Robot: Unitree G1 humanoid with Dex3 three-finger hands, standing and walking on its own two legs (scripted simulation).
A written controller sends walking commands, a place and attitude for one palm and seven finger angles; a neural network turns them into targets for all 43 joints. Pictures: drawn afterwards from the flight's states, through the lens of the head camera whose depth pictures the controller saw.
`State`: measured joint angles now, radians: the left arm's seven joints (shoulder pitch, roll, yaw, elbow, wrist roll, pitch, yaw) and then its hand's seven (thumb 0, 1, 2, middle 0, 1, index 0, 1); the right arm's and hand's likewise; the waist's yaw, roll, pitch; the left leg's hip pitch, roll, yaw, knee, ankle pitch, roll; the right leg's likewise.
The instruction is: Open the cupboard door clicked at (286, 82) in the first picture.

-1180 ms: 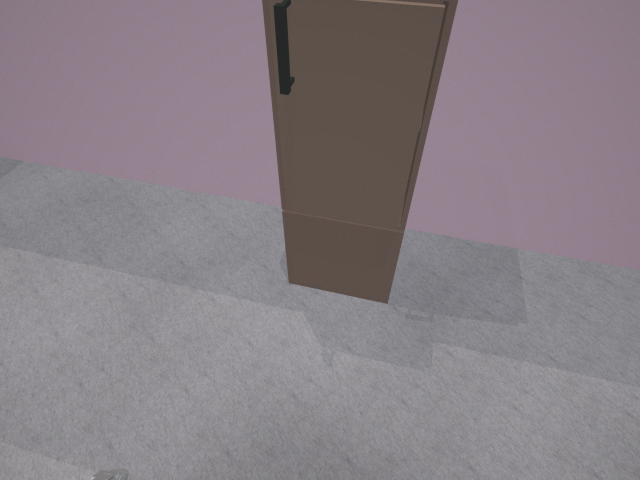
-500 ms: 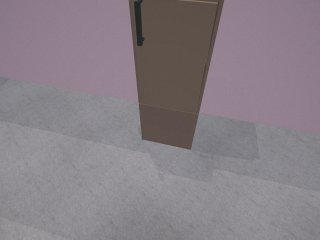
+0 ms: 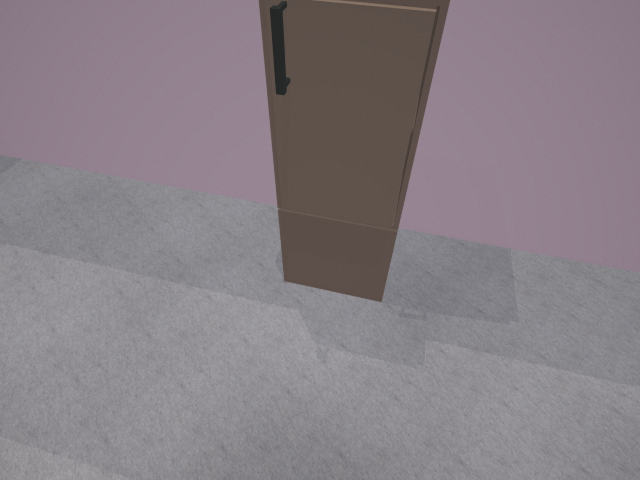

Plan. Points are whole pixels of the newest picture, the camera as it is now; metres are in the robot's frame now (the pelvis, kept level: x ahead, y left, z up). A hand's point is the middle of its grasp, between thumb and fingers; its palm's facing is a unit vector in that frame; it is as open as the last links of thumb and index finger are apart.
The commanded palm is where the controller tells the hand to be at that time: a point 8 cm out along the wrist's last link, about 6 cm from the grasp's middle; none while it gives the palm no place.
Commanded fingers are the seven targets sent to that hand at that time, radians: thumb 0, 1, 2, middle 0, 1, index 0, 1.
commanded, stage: look at it before walking up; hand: left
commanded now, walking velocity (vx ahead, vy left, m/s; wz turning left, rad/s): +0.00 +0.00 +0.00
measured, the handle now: (282, 49) +0.92 +0.14 +0.15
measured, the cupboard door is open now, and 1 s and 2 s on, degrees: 0 0 0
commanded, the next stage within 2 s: turn to face it in 0.26 s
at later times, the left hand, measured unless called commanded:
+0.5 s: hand out of the picture +0.06 +0.25 -0.15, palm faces -0.02 -0.94 -0.34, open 7.4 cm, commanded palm none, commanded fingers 0.00 0.90 0.90 -0.20 -0.30 -0.20 -0.30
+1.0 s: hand out of the picture +0.05 +0.18 -0.18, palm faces -0.10 -0.98 -0.19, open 7.4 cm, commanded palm none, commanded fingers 0.00 0.90 0.90 -0.20 -0.30 -0.20 -0.30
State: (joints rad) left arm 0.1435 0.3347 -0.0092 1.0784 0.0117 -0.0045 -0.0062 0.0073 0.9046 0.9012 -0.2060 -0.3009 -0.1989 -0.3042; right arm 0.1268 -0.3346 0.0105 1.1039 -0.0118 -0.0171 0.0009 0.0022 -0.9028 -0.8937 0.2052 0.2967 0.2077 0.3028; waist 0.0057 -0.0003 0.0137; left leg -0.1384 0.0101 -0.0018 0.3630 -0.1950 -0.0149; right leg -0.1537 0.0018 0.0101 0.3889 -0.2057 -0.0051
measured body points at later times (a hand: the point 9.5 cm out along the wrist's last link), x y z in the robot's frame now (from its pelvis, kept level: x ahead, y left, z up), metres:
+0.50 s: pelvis +0.00 +0.00 +0.00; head +0.00 +0.00 +0.45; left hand +0.07 +0.30 -0.13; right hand +0.08 -0.29 -0.13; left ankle +0.00 +0.13 -0.75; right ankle +0.00 -0.12 -0.75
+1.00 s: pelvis -0.01 +0.01 -0.01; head -0.01 +0.01 +0.44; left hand +0.06 +0.24 -0.16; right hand -0.03 -0.23 -0.17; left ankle +0.00 +0.13 -0.74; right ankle +0.00 -0.12 -0.75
